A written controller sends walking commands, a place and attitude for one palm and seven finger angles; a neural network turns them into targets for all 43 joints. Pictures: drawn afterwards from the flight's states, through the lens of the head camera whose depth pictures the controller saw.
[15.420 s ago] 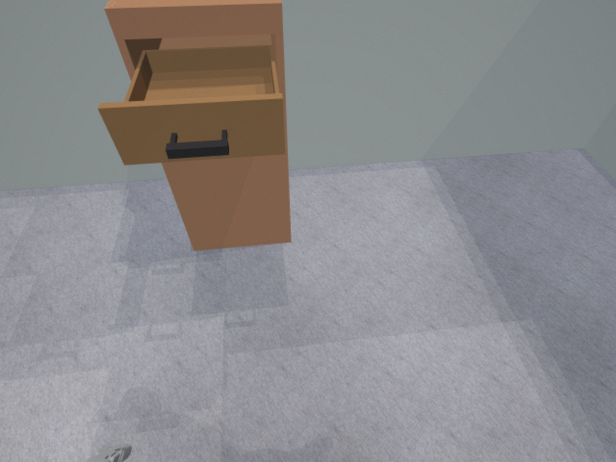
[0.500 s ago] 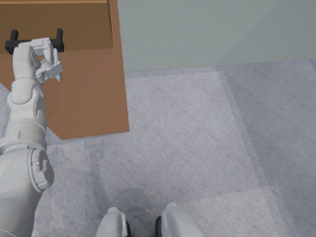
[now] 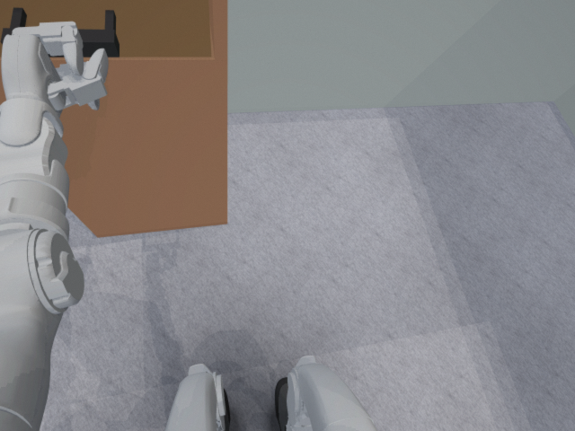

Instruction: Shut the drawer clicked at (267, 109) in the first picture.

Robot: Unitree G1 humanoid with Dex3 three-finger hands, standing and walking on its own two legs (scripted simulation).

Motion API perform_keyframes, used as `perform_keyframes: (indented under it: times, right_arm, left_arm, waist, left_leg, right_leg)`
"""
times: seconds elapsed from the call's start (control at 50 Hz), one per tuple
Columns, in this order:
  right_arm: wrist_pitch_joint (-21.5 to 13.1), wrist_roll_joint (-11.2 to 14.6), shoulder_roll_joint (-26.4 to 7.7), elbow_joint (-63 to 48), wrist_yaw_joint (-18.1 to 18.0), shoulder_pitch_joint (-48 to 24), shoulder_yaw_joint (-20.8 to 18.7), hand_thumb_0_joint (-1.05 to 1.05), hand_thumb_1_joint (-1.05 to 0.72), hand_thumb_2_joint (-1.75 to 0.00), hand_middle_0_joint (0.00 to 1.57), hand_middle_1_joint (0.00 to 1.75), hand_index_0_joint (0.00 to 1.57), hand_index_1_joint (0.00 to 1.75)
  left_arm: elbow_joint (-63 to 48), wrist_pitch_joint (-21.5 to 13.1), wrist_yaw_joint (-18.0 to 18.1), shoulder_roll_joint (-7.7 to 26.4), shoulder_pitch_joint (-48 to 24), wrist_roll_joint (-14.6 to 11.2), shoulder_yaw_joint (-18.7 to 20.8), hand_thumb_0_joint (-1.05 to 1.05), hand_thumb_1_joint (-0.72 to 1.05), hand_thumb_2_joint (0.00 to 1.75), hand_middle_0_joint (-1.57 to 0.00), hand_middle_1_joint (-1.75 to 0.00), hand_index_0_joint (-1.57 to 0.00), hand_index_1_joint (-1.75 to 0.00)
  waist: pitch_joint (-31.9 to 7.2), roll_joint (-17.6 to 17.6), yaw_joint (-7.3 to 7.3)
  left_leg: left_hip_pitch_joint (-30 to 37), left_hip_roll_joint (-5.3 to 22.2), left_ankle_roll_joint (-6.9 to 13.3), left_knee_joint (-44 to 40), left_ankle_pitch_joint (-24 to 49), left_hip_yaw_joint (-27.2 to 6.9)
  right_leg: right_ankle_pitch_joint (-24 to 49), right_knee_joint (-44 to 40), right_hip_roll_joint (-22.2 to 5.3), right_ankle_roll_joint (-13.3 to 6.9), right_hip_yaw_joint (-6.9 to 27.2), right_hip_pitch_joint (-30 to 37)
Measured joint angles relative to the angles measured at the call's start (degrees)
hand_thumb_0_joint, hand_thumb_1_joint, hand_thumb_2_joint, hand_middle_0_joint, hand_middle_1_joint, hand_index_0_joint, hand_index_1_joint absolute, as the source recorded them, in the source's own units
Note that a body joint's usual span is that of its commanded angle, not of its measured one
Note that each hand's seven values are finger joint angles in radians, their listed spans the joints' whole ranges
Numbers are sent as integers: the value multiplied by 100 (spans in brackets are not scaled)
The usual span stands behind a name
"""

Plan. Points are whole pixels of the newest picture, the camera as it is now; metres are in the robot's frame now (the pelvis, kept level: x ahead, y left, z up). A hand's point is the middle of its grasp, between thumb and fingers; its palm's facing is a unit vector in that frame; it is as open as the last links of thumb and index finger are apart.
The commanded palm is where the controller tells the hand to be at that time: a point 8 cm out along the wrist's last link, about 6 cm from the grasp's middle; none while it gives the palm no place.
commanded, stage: push the drawer shut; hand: left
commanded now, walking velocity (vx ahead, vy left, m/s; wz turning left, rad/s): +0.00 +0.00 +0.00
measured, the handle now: (65, 30) +0.62 +0.22 +0.09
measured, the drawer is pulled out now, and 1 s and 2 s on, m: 0.00 0.00 0.00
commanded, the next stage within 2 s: pull the fist back off the drawer in 0.02 s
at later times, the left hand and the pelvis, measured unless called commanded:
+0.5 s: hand (96, 74) +0.56 +0.18 +0.08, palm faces +0.07 -1.00 -0.04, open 3.2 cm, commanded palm +0.54 +0.20 +0.09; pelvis -0.02 +0.00 -0.01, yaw +0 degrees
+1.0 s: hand (93, 83) +0.53 +0.18 +0.09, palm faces +0.09 -1.00 -0.02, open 3.3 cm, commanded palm +0.48 +0.22 +0.10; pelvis +0.04 -0.01 +0.02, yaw -1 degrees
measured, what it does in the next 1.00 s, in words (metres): stands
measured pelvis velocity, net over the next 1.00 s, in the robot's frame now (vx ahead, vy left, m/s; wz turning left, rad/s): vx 0.04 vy -0.01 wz -0.02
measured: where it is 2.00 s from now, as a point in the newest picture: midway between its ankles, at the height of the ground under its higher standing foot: outside the picture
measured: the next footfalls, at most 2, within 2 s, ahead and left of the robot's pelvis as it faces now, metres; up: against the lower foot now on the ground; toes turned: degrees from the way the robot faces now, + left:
none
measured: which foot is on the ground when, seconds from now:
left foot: down 0.00-1.00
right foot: down 0.00-1.00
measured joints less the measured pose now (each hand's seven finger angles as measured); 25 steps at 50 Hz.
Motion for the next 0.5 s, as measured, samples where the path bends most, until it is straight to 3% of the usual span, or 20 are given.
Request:
perform_keyframes:
  times: [0.26, 0.5]
  right_arm:
    - [-304, -38, -51, 65, -47, 153, 119, 0, -90, -90, 20, 30, 20, 30]
    - [-286, -85, -58, 62, 82, 275, 73, 0, -90, -90, 20, 30, 20, 30]
  left_arm:
    - [178, 266, 248, 225, -475, 76, -220, -1, 50, 87, -140, -160, -143, -160]
    - [41, 266, 314, 84, -353, 92, -121, 1, 57, 88, -140, -160, -141, -160]
  waist:
    - [34, 6, -178]
    - [45, 28, -114]
  left_leg:
    - [-350, -41, 44, 90, 169, -28]
    - [-297, -25, 31, 80, 168, -2]
  right_leg:
    - [153, 87, -47, 27, -38, -324]
    - [152, 103, -31, 10, -6, -299]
